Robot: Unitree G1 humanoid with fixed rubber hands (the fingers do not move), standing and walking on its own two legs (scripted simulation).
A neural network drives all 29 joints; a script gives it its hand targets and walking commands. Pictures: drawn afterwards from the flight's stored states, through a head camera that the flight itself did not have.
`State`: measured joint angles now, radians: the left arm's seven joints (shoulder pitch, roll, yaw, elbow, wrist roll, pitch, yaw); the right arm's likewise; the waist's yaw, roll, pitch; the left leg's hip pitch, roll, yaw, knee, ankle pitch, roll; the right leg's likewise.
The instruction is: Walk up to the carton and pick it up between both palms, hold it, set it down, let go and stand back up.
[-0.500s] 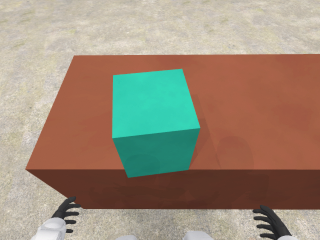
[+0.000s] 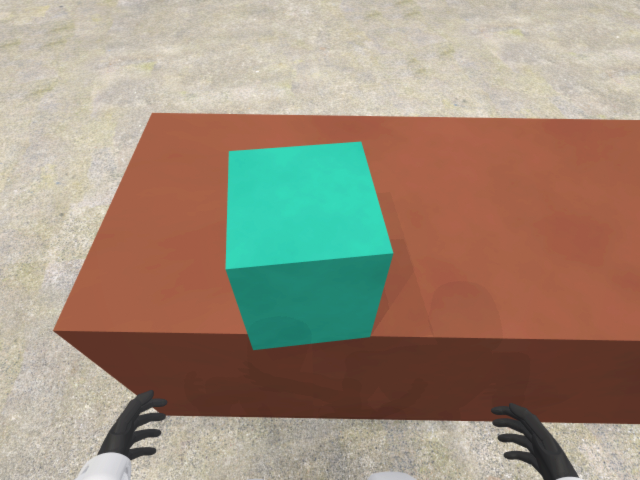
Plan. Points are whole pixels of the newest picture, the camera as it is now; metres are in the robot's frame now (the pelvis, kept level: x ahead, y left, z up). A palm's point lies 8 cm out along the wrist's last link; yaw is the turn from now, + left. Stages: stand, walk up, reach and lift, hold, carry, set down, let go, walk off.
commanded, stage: reach and lift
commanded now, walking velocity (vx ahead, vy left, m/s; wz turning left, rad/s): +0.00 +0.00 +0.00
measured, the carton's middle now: (304, 250) +0.44 +0.03 -0.04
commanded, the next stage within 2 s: none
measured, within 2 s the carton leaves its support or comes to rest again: neither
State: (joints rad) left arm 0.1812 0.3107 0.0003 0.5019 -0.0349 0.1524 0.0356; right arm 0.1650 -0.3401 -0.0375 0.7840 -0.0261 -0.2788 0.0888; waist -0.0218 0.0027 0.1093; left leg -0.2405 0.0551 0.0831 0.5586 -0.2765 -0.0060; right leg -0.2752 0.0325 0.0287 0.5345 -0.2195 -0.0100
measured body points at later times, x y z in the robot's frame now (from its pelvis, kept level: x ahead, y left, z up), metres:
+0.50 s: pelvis +0.01 +0.00 +0.00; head +0.02 +0.00 +0.45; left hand +0.20 +0.23 -0.05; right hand +0.19 -0.25 -0.06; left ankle +0.02 +0.12 -0.73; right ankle +0.04 -0.11 -0.73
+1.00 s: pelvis +0.02 +0.00 +0.01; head +0.04 +0.00 +0.46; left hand +0.22 +0.21 -0.03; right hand +0.21 -0.25 -0.03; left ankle +0.02 +0.12 -0.73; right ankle +0.04 -0.11 -0.73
